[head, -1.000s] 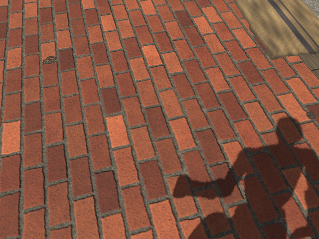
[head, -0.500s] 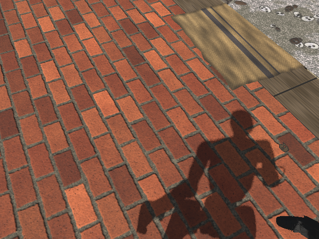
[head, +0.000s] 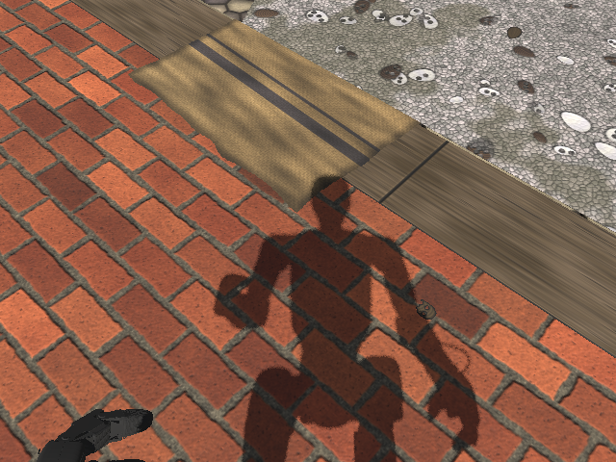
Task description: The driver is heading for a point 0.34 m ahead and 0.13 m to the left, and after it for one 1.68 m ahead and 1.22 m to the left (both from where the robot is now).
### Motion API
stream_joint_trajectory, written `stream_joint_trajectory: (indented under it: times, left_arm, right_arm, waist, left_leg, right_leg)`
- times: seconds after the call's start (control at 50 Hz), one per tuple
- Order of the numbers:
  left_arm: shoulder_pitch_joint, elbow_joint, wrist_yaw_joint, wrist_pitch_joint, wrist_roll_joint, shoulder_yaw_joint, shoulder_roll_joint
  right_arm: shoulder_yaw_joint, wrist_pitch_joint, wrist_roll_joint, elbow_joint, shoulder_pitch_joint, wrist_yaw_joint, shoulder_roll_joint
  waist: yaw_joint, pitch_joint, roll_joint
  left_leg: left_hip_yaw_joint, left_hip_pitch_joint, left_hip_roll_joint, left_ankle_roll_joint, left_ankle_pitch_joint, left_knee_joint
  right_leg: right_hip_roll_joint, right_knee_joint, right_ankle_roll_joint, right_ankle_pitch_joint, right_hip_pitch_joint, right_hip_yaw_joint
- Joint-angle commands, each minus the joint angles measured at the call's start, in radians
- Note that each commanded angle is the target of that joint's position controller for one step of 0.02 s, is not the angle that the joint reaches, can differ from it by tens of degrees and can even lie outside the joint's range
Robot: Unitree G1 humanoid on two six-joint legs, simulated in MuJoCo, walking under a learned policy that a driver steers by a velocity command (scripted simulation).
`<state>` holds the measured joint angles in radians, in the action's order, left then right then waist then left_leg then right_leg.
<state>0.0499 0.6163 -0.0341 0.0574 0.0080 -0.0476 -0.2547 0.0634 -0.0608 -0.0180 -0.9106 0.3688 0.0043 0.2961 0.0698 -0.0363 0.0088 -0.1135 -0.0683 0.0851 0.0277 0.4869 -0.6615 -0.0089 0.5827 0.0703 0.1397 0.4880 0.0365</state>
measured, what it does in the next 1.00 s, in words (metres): walks ahead, turning left: left foot, then right foot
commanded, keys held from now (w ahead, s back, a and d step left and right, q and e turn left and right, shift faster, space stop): w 0.02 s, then w+q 0.24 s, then q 0.74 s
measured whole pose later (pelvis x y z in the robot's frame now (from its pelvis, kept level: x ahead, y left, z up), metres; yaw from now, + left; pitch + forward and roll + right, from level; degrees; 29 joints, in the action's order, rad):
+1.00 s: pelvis +0.35 +0.02 +0.01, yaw +30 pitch +3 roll +0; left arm 0.17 0.73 0.02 0.02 -0.02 -0.06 -0.28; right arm 0.08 0.05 -0.01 -0.61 0.16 -0.02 0.32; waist 0.01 -0.01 -0.04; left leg 0.22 -0.45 -0.16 -0.03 0.33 -0.66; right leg 0.02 0.54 -0.01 0.23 0.35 -0.08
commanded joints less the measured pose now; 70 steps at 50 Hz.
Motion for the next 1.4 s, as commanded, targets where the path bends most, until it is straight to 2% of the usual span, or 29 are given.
stream_joint_trajectory:
  times: [0.02, 0.04, 0.06, 0.08, 0.16, 0.24, 0.34, 0.42, 0.46, 0.48, 0.5, 0.52, 0.54, 0.58, 0.62, 0.7, 0.82, 0.9, 0.94, 0.96, 0.98, 1.0, 1.02, 1.08, 1.2, 1.3, 1.36, 1.38, 1.4]
  left_arm:
    - [0.394, 0.035, 0.01, 0.004, -0.001, -0.075, -0.225]
    - [0.333, 0.036, 0.01, 0.01, 0.0, -0.061, -0.188]
    - [0.266, 0.034, 0.009, 0.013, -0.001, -0.05, -0.155]
    - [0.214, 0.032, 0.006, 0.017, -0.005, -0.042, -0.123]
    - [0.177, 0.066, 0.011, 0.055, -0.021, -0.047, -0.119]
    - [0.206, 0.106, 0.03, 0.06, -0.026, -0.051, -0.127]
    - [0.222, 0.137, 0.055, 0.042, -0.016, -0.056, -0.159]
    - [0.21, 0.141, 0.077, 0.0, 0.01, -0.071, -0.204]
    - [0.174, 0.127, 0.088, -0.019, 0.017, -0.072, -0.206]
    - [0.207, 0.117, 0.086, -0.014, 0.004, -0.063, -0.185]
    - [0.327, 0.092, 0.07, -0.002, -0.059, -0.023, -0.046]
    - [0.362, 0.092, 0.051, 0.015, -0.029, -0.016, -0.099]
    - [0.258, 0.082, 0.044, 0.017, 0.007, -0.034, -0.168]
    - [0.159, 0.066, 0.064, -0.004, -0.006, -0.033, -0.159]
    - [0.172, 0.057, 0.074, -0.034, -0.015, -0.042, -0.167]
    - [0.181, 0.064, 0.086, -0.044, -0.024, -0.03, -0.119]
    - [0.096, 0.043, 0.079, -0.047, -0.014, -0.031, -0.12]
    - [0.091, 0.036, 0.064, -0.021, -0.004, -0.038, -0.13]
    - [0.148, 0.053, 0.055, -0.011, -0.001, -0.047, -0.135]
    - [0.174, 0.058, 0.056, -0.01, -0.012, -0.062, -0.18]
    - [0.141, 0.043, 0.062, -0.021, -0.036, -0.081, -0.275]
    - [0.149, 0.043, 0.059, -0.026, -0.064, -0.082, -0.256]
    - [0.109, 0.02, 0.063, -0.025, -0.055, -0.068, -0.206]
    - [0.054, 0.004, 0.074, -0.035, -0.015, -0.047, -0.14]
    - [0.114, 0.019, 0.083, -0.065, -0.023, -0.068, -0.195]
    - [0.098, 0.028, 0.064, -0.063, 0.002, -0.083, -0.231]
    - [0.126, 0.058, 0.058, -0.056, 0.021, -0.075, -0.191]
    - [0.148, 0.048, 0.053, -0.055, -0.016, -0.06, -0.134]
    - [0.054, -0.023, 0.061, -0.05, -0.042, -0.044, -0.108]
  right_arm:
    - [0.006, -0.055, -0.018, 0.102, -0.026, 0.011, 0.122]
    - [0.011, -0.059, -0.036, 0.128, -0.099, 0.014, 0.138]
    - [0.009, -0.055, -0.025, 0.122, -0.121, 0.008, 0.123]
    - [0.013, -0.045, -0.01, 0.117, -0.12, 0.007, 0.118]
    - [0.011, 0.006, -0.013, 0.101, -0.078, 0.002, 0.063]
    - [0.012, 0.006, -0.006, 0.128, -0.159, 0.005, 0.05]
    - [-0.007, -0.005, 0.017, 0.199, -0.313, 0.039, 0.008]
    - [0.015, -0.001, 0.016, 0.242, -0.275, 0.068, 0.06]
    - [0.052, -0.001, 0.016, 0.206, -0.086, 0.065, 0.129]
    - [0.077, 0.0, 0.019, 0.198, -0.005, 0.043, 0.203]
    - [0.083, 0.007, 0.028, 0.215, -0.028, 0.021, 0.291]
    - [0.073, 0.003, 0.037, 0.26, -0.018, 0.03, 0.272]
    - [0.066, 0.009, 0.031, 0.283, -0.066, 0.032, 0.217]
    - [0.043, 0.023, -0.001, 0.293, -0.171, 0.02, 0.137]
    - [0.04, 0.037, 0.019, 0.312, -0.214, 0.01, 0.13]
    - [0.056, 0.047, 0.023, 0.322, -0.207, -0.011, 0.17]
    - [0.058, 0.086, 0.013, 0.35, -0.228, -0.036, 0.17]
    - [0.059, 0.098, 0.012, 0.358, -0.209, -0.031, 0.163]
    - [0.055, 0.106, 0.0, 0.367, -0.228, -0.033, 0.154]
    - [0.047, 0.107, -0.002, 0.37, -0.207, -0.034, 0.125]
    - [0.036, 0.104, 0.0, 0.384, -0.158, -0.029, 0.08]
    - [0.056, 0.089, 0.005, 0.399, -0.188, -0.024, 0.144]
    - [0.077, 0.085, 0.011, 0.378, -0.169, -0.021, 0.203]
    - [0.07, 0.117, 0.002, 0.332, -0.132, -0.025, 0.147]
    - [0.037, 0.117, -0.005, 0.399, -0.249, -0.008, 0.075]
    - [0.046, 0.125, -0.005, 0.405, -0.225, 0.011, 0.098]
    - [0.065, 0.125, -0.001, 0.369, -0.12, 0.009, 0.115]
    - [0.091, 0.119, -0.002, 0.378, -0.088, -0.006, 0.213]
    - [0.101, 0.104, 0.031, 0.398, -0.09, -0.004, 0.298]
  waist:
    - [-0.191, 0.368, 0.14]
    - [-0.176, 0.226, 0.12]
    - [-0.139, 0.16, 0.05]
    - [-0.106, 0.106, 0.053]
    - [-0.047, 0.05, 0.062]
    - [-0.067, 0.008, 0.043]
    - [-0.119, -0.038, 0.035]
    - [-0.084, 0.029, 0.086]
    - [0.015, 0.128, 0.067]
    - [0.05, 0.198, -0.037]
    - [-0.072, 0.303, -0.3]
    - [-0.032, 0.54, -0.23]
    - [0.007, 0.478, -0.097]
    - [-0.038, 0.239, 0.009]
    - [-0.09, 0.17, -0.045]
    - [-0.095, 0.196, -0.08]
    - [-0.061, 0.163, -0.146]
    - [-0.046, 0.16, -0.18]
    - [-0.089, 0.155, -0.178]
    - [-0.088, 0.167, -0.124]
    - [-0.026, 0.155, 0.144]
    - [-0.057, 0.132, 0.286]
    - [-0.049, 0.127, 0.188]
    - [-0.046, 0.088, 0.111]
    - [-0.116, 0.108, 0.187]
    - [-0.107, 0.119, 0.208]
    - [-0.052, 0.13, 0.121]
    - [-0.067, 0.141, -0.125]
    - [-0.045, 0.137, -0.35]
  left_leg:
    - [0.192, -0.695, -0.042, -0.045, 0.095, -0.662]
    - [0.175, -0.741, -0.003, -0.058, 0.004, -0.65]
    - [0.168, -0.698, 0.039, -0.056, -0.083, -0.596]
    - [0.172, -0.651, 0.062, -0.048, -0.139, -0.54]
    - [0.21, -0.575, 0.069, -0.021, -0.27, -0.472]
    - [0.238, -0.652, 0.039, -0.011, -0.477, -0.284]
    - [0.109, -0.561, -0.006, -0.029, -0.621, -0.008]
    - [0.051, -0.504, -0.066, -0.077, -0.437, 0.05]
    - [0.023, -0.277, -0.138, -0.123, -0.458, 0.144]
    - [0.145, -0.055, -0.073, -0.17, -0.792, 0.187]
    - [0.49, 0.268, 0.179, -0.324, -1.344, 0.059]
    - [0.812, 0.398, 0.31, -0.491, -1.19, 0.162]
    - [0.702, 0.326, 0.253, -0.443, -1.006, 0.212]
    - [0.548, 0.044, 0.159, -0.347, -0.741, 0.276]
    - [0.503, -0.164, 0.108, -0.317, -0.649, 0.334]
    - [0.454, -0.225, 0.068, -0.3, -0.702, 0.324]
    - [0.53, -0.256, 0.018, -0.238, -0.242, 0.344]
    - [0.612, -0.193, 0.024, -0.227, -0.303, 0.295]
    - [0.617, -0.208, -0.011, -0.192, -0.341, 0.241]
    - [0.575, -0.28, -0.059, -0.148, -0.251, 0.166]
    - [0.388, -0.452, -0.197, -0.081, 0.014, -0.034]
    - [0.268, -0.563, -0.237, -0.029, 0.148, -0.278]
    - [0.279, -0.569, -0.181, -0.001, 0.094, -0.435]
    - [0.235, -0.593, -0.153, 0.052, -0.041, -0.59]
    - [0.127, -0.519, -0.08, 0.076, -0.078, -0.302]
    - [0.059, -0.34, -0.08, 0.023, -0.112, -0.049]
    - [0.063, -0.088, -0.113, -0.063, -0.369, 0.257]
    - [0.341, 0.089, 0.079, -0.135, -0.675, 0.298]
    - [0.651, 0.09, 0.3, -0.351, -0.867, 0.295]
  right_leg:
    - [-0.369, -0.247, 0.258, 0.108, -0.847, -0.701]
    - [-0.337, -0.26, 0.216, 0.046, -0.718, -0.533]
    - [-0.295, -0.283, 0.189, -0.03, -0.581, -0.422]
    - [-0.26, -0.319, 0.173, -0.08, -0.472, -0.336]
    - [-0.241, -0.439, 0.166, -0.157, -0.318, -0.168]
    - [-0.222, -0.46, 0.131, -0.212, -0.363, -0.033]
    - [-0.208, -0.396, 0.082, -0.453, -0.387, 0.113]
    - [-0.246, -0.207, 0.045, -0.72, -0.526, 0.124]
    - [-0.199, 0.072, -0.004, -0.772, -0.5, 0.146]
    - [-0.13, 0.334, -0.067, -0.501, -0.346, 0.157]
    - [0.031, 0.692, -0.136, 0.509, 0.014, 0.114]
    - [0.098, 0.9, -0.147, 0.609, 0.132, -0.121]
    - [0.04, 0.896, -0.125, 0.511, 0.175, -0.172]
    - [-0.026, 0.748, -0.119, 0.363, 0.201, -0.141]
    - [-0.036, 0.637, -0.117, 0.312, 0.086, -0.139]
    - [-0.005, 0.44, -0.146, 0.251, 0.036, -0.122]
    - [0.019, 0.241, -0.155, 0.146, 0.008, -0.146]
    - [0.041, 0.071, -0.13, 0.182, -0.061, -0.145]
    - [0.04, -0.146, -0.1, 0.071, -0.19, -0.123]
    - [-0.064, -0.212, -0.063, 0.011, -0.304, -0.187]
    - [-0.287, -0.241, 0.056, -0.153, -0.39, -0.403]
    - [-0.403, -0.282, 0.19, -0.279, -0.346, -0.562]
    - [-0.394, -0.258, 0.194, -0.302, -0.334, -0.5]
    - [-0.259, -0.218, 0.11, -0.304, -0.339, -0.273]
    - [-0.26, -0.227, 0.136, -0.307, -0.423, -0.142]
    - [-0.304, -0.199, 0.125, -0.291, -0.385, -0.103]
    - [-0.254, -0.036, 0.011, -0.151, -0.263, -0.006]
    - [-0.156, 0.221, -0.09, 0.147, -0.038, 0.099]
    - [-0.013, 0.438, -0.148, 0.534, 0.215, 0.046]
